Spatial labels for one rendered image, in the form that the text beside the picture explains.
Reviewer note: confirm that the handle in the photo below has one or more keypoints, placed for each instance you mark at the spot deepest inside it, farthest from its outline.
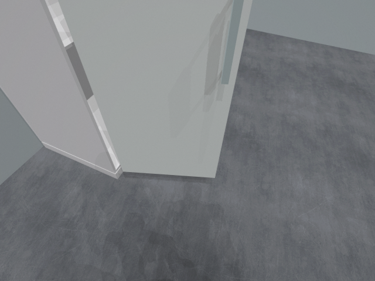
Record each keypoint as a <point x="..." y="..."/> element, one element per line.
<point x="231" y="40"/>

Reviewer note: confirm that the fridge door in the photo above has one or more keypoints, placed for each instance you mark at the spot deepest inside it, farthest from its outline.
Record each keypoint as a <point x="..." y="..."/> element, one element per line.
<point x="155" y="67"/>

